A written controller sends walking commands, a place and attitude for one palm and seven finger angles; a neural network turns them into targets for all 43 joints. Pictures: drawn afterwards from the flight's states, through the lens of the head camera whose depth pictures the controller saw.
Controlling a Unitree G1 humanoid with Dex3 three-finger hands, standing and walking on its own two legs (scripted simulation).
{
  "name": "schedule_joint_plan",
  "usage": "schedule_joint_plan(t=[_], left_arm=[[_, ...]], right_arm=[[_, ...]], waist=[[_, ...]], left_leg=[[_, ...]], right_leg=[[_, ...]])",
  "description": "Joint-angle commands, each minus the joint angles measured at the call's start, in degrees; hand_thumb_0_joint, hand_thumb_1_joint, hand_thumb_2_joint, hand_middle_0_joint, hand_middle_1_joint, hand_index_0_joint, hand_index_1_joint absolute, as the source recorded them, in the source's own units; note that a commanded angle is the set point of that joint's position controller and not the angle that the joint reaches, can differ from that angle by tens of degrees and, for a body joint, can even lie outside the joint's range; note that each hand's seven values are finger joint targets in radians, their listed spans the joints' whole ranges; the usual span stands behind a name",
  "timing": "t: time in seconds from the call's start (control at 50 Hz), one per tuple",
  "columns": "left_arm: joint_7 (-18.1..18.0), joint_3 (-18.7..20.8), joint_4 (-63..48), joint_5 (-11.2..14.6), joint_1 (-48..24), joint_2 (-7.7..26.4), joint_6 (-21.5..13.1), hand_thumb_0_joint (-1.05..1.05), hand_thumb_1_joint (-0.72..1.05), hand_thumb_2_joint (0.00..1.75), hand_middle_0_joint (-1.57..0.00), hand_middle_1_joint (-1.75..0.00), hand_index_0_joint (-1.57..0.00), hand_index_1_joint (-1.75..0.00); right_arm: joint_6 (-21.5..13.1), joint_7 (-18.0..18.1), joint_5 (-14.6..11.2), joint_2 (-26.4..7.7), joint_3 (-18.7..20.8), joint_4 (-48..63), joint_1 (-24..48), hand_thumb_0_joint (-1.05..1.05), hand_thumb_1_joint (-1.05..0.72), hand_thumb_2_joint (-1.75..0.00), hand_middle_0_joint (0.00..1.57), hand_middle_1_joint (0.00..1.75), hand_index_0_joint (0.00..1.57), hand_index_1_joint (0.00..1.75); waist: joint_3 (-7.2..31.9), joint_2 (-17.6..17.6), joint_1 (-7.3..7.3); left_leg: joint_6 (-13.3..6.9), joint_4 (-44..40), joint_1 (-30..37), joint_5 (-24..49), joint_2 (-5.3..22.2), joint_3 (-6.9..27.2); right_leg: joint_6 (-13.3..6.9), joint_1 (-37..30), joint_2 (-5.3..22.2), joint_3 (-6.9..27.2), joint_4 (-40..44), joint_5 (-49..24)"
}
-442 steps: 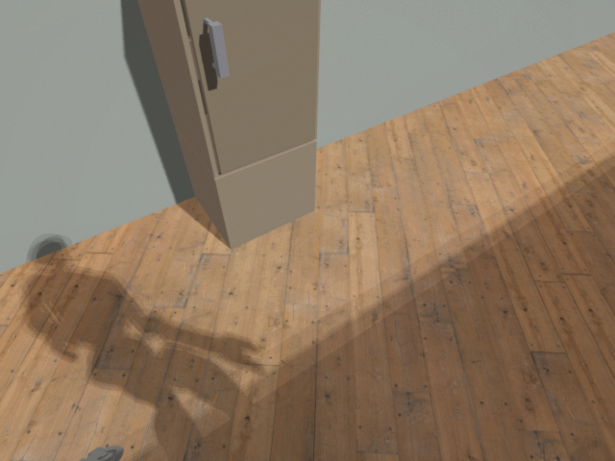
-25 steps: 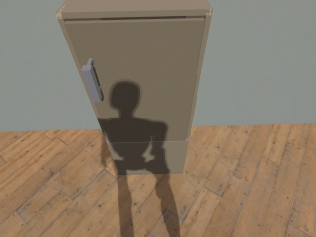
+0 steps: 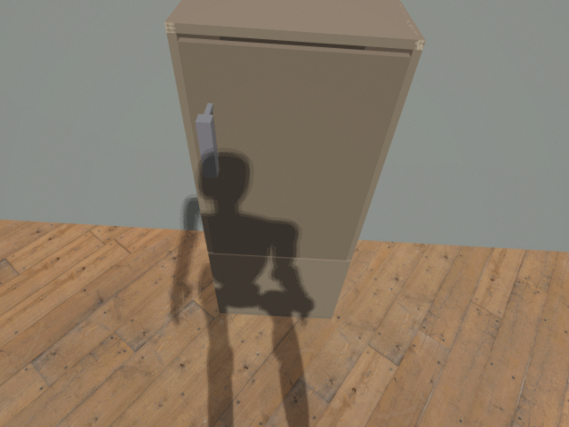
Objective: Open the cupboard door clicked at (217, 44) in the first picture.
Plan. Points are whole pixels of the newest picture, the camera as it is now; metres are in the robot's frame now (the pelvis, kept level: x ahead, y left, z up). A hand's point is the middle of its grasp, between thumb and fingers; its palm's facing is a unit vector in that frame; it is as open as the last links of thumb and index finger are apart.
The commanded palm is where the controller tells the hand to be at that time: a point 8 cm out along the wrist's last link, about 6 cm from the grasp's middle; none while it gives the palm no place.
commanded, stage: come to a stop and stand still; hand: left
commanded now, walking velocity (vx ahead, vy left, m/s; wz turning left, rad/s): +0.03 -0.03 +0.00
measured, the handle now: (210, 140) +0.60 +0.19 +0.07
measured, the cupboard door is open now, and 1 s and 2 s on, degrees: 0 0 0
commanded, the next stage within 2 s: look again from close up in 0.20 s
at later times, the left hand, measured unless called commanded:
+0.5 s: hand out of the picture +0.03 +0.14 -0.18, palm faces +0.00 -0.98 -0.22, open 7.3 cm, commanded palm none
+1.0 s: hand out of the picture +0.11 +0.16 -0.12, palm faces +0.19 -0.96 -0.21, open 7.4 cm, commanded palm +0.13 +0.20 -0.06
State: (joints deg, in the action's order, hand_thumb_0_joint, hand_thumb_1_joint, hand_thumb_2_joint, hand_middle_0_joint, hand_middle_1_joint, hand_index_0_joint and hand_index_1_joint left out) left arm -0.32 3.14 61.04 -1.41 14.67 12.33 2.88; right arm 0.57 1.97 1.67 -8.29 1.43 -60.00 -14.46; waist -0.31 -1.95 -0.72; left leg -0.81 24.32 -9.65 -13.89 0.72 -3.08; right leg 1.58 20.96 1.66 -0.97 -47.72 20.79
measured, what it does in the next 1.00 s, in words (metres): steps on the spot: right foot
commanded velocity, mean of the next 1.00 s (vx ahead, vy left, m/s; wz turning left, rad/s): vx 0.00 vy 0.00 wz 0.00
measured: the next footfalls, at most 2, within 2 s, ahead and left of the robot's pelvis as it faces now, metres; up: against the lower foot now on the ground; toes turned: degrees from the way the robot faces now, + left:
right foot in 0.12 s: +0.02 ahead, -0.12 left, +0.00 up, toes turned -3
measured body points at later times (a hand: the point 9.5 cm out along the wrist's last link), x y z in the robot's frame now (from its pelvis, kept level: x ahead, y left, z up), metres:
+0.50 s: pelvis +0.02 -0.03 -0.01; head +0.02 -0.04 +0.44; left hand +0.03 +0.19 -0.16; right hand +0.01 -0.24 -0.18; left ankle -0.01 +0.10 -0.74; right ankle -0.02 -0.12 -0.74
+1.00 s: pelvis +0.01 -0.03 -0.01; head +0.02 -0.04 +0.44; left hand +0.10 +0.21 -0.10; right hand +0.05 -0.27 -0.15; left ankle -0.01 +0.10 -0.74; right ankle -0.02 -0.12 -0.74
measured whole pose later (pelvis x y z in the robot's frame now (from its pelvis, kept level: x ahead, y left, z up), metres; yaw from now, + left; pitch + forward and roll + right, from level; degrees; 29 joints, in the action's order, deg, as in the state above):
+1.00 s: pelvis +0.01 -0.03 -0.01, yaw -1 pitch +0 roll +1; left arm -5.2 1.1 24.9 5.8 26.8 9.4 0.3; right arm -9.0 4.4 -1.5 -10.9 0.1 -54.3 -18.2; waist -0.9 0.6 -0.6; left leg 1.3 29.2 -11.2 -17.9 1.6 -2.8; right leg -2.4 11.6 -0.8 -2.3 -31.3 19.4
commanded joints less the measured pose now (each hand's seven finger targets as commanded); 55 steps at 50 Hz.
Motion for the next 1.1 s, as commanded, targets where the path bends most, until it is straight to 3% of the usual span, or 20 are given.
schedule_joint_plan(t=[0.0,0.04,0.08,0.1,0.12,0.14,0.16,0.2,0.28,0.34,0.86,0.88,0.9,0.92,0.94,0.96,0.98,1.0,1.02,1.08], left_arm=[[0.3,-1.1,-2.8,0.4,-2.3,0.3,-2.1,0.0,0.9,0.9,-0.2,-0.3,-0.2,-0.3],[0.0,-1.4,-1.5,0.8,0.1,-0.1,-2.5,0.0,0.9,0.9,-0.2,-0.3,-0.2,-0.3],[-0.5,-1.6,1.3,0.9,5.3,0.7,-3.4,0.0,0.9,0.9,-0.2,-0.3,-0.2,-0.3],[-3.6,-1.8,3.7,-0.2,11.1,3.2,-4.4,0.0,0.9,0.9,-0.2,-0.3,-0.2,-0.3],[-2.8,-2.6,1.0,0.2,6.4,5.4,-5.1,0.0,0.9,0.9,-0.2,-0.3,-0.2,-0.3],[-2.3,-2.3,0.2,0.0,5.2,5.1,-5.8,0.0,0.9,0.9,-0.2,-0.3,-0.2,-0.3],[-2.4,-2.2,-0.3,0.2,4.4,4.3,-6.2,0.0,0.9,0.9,-0.2,-0.3,-0.2,-0.3],[-2.6,-2.0,-0.8,0.3,4.3,3.4,-6.7,0.0,0.9,0.9,-0.2,-0.3,-0.2,-0.3],[-2.3,-2.1,-0.2,0.6,6.4,2.0,-5.6,0.0,0.9,0.9,-0.2,-0.3,-0.2,-0.3],[-2.3,-2.2,-0.1,0.5,6.5,1.4,-5.3,0.0,0.9,0.9,-0.2,-0.3,-0.2,-0.3],[-1.9,-1.5,-0.8,0.6,4.0,4.2,-4.7,0.0,0.9,0.9,-0.2,-0.3,-0.2,-0.3],[-4.3,-1.3,1.8,0.4,10.6,4.1,-5.7,0.0,0.9,0.9,-0.2,-0.3,-0.2,-0.3],[-3.5,4.0,-88.6,12.3,-34.2,16.8,-18.8,0.0,0.88,0.89,-0.2,-0.32,-0.2,-0.32],[-6.2,5.2,-73.2,7.1,-6.6,13.3,-16.1,0.0,0.85,0.88,-0.2,-0.33,-0.2,-0.33],[-7.5,-2.5,-65.1,9.4,8.5,-0.5,-8.4,0.0,0.83,0.87,-0.21,-0.34,-0.21,-0.34],[-5.9,-4.3,-63.0,10.8,6.8,-5.7,-8.3,0.0,0.81,0.86,-0.21,-0.36,-0.21,-0.36],[-5.0,0.5,-64.8,11.0,1.7,0.0,-11.1,0.0,0.78,0.85,-0.21,-0.37,-0.21,-0.37],[-3.4,3.5,-62.2,11.0,2.1,1.9,-14.7,0.0,0.76,0.84,-0.21,-0.39,-0.21,-0.39],[-0.9,3.8,-55.9,11.5,6.6,-1.0,-18.6,0.0,0.74,0.83,-0.21,-0.4,-0.21,-0.4],[9.7,4.3,-49.6,13.9,16.0,-3.9,-31.9,0.0,0.67,0.8,-0.22,-0.45,-0.22,-0.45]], right_arm=[[-1.5,0.4,-0.1,-9.7,2.1,1.1,-3.6,0.0,-0.9,-0.9,0.2,0.3,0.2,0.3],[-1.5,0.4,-0.5,-9.6,2.1,0.1,-3.2,0.0,-0.9,-0.9,0.2,0.3,0.2,0.3],[-1.7,0.4,-1.1,-8.4,1.7,-0.9,-3.4,0.0,-0.9,-0.9,0.2,0.3,0.2,0.3],[-2.4,-0.2,-1.9,-9.6,1.1,3.0,3.1,0.0,-0.9,-0.9,0.2,0.3,0.2,0.3],[-1.5,-1.1,-1.2,-4.9,0.2,4.7,0.1,0.0,-0.9,-0.9,0.2,0.3,0.2,0.3],[-0.4,-2.0,-0.3,-4.3,0.1,3.6,-0.1,0.0,-0.9,-0.9,0.2,0.3,0.2,0.3],[-0.7,-2.1,-0.2,-4.9,0.2,3.7,-1.3,0.0,-0.9,-0.9,0.2,0.3,0.2,0.3],[-1.7,-1.5,-0.6,-3.7,-0.3,3.0,-3.6,0.0,-0.9,-0.9,0.2,0.3,0.2,0.3],[-2.9,-0.4,-0.7,-5.4,-0.5,0.7,-4.9,0.0,-0.9,-0.9,0.2,0.3,0.2,0.3],[-2.5,0.0,-0.8,-4.8,-0.7,0.7,-4.3,0.0,-0.9,-0.9,0.2,0.3,0.2,0.3],[-2.3,0.4,-0.8,-6.2,-1.0,-2.5,-3.4,0.0,-0.9,-0.9,0.2,0.3,0.2,0.3],[-2.1,-0.2,-1.6,-7.5,-0.3,1.7,3.6,0.0,-0.9,-0.9,0.2,0.3,0.2,0.3],[-11.7,2.2,-4.4,-16.3,0.8,21.5,2.1,0.0,-0.9,-0.9,0.2,0.3,0.2,0.3],[-16.4,4.2,-2.7,-11.3,0.2,17.6,3.6,0.0,-0.9,-0.9,0.2,0.3,0.2,0.3],[-18.0,3.7,-4.3,-8.9,0.6,18.7,3.9,0.0,-0.9,-0.9,0.2,0.3,0.2,0.3],[-18.2,3.5,-4.6,-10.0,0.9,17.9,2.7,0.0,-0.9,-0.9,0.2,0.3,0.2,0.3],[-18.7,3.3,-3.8,-12.1,2.1,21.0,3.8,0.0,-0.9,-0.9,0.2,0.3,0.2,0.3],[-18.7,3.2,-2.5,-13.1,2.8,21.7,2.8,0.0,-0.9,-0.9,0.2,0.3,0.2,0.3],[-18.9,2.8,-1.7,-12.6,3.0,22.9,3.3,0.0,-0.9,-0.9,0.2,0.3,0.2,0.3],[-19.8,-0.1,-1.3,-12.0,3.6,28.3,6.2,0.0,-0.9,-0.9,0.2,0.3,0.2,0.3]], waist=[[-2.9,9.2,3.18],[-1.7,10.0,2.27],[1.8,6.3,0.49],[-4.2,1.8,-2.32],[-4.6,-3.3,1.86],[-3.6,-7.2,1.07],[-2.6,-8.2,2.2],[2.3,-2.6,3.08],[1.5,6.2,1.14],[-2.9,-0.3,1.04],[-2.4,2.5,0.72],[-6.3,-2.6,-2.41],[22.8,10.5,5.09],[25.1,21.0,-0.44],[14.9,17.1,1.16],[7.2,7.5,2.72],[2.1,1.2,3.83],[3.9,-7.1,4.67],[2.8,-11.8,3.39],[7.3,-10.0,-2.19]], left_leg=[[-7.8,-11.8,4.4,5.1,14.6,13.4],[-7.1,-8.0,5.3,15.4,13.6,11.8],[-3.6,-1.7,3.8,19.3,10.0,7.9],[0.2,9.6,-2.5,13.7,7.9,2.5],[1.1,8.4,-5.6,-7.2,2.7,1.3],[1.3,13.1,-5.7,-8.1,1.8,-0.2],[0.7,14.5,-7.9,-7.6,1.9,1.0],[0.5,8.2,-4.3,-4.7,2.2,1.2],[-1.6,3.6,-1.2,15.8,6.2,4.4],[-1.1,3.1,-3.6,10.8,5.4,3.7],[-0.5,-0.4,-0.5,9.7,5.6,2.9],[1.4,13.9,-7.9,5.2,4.9,-0.2],[-1.5,3.1,6.9,17.7,-0.9,1.5],[-1.9,1.0,13.5,29.8,1.0,1.7],[-0.4,1.8,8.5,31.4,1.8,3.7],[-0.7,5.0,3.5,27.4,1.7,3.0],[-0.9,7.7,-2.5,18.7,0.3,3.9],[-1.1,10.4,-6.7,13.0,-0.4,3.5],[-0.8,13.2,-12.3,8.9,-0.7,3.6],[0.9,22.1,-25.1,3.4,-2.2,2.5]], right_leg=[[0.3,2.3,1.1,-0.6,9.2,4.5],[0.1,-2.4,0.6,-1.3,17.1,0.3],[-0.2,-12.1,1.8,-0.5,29.9,-12.9],[-1.2,-7.8,6.4,6.3,30.7,-26.0],[-4.3,-4.0,9.4,9.4,33.5,-4.6],[-6.3,-2.9,8.9,11.1,35.1,2.6],[-7.6,-5.3,8.7,11.2,33.5,-5.4],[-8.7,-9.8,8.7,9.0,27.7,-20.6],[-4.8,-10.1,3.1,2.6,19.6,-19.1],[-4.7,-8.9,3.7,3.5,21.5,-20.4],[-4.8,-11.1,4.3,4.8,24.1,-23.0],[0.0,-10.3,9.3,10.9,25.9,-52.6],[-4.0,-16.9,4.5,6.5,19.4,-47.3],[-4.8,-15.2,0.0,3.0,15.3,-32.4],[-3.7,-6.6,-1.0,-2.3,15.0,-18.1],[-2.8,-2.7,-0.9,-3.7,17.0,-19.0],[-2.3,1.3,-1.1,-3.6,17.1,-19.9],[-1.6,4.6,-1.3,-4.1,15.8,-17.4],[-1.1,8.3,-1.5,-4.4,13.1,-14.3],[-2.4,12.5,-1.3,-2.3,2.5,-11.4]])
